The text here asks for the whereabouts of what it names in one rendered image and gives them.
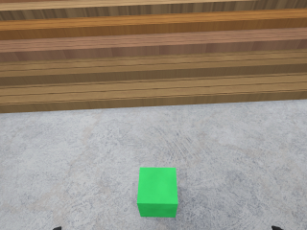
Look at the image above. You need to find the carton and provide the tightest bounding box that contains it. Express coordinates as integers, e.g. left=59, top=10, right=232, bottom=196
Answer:
left=136, top=167, right=178, bottom=218

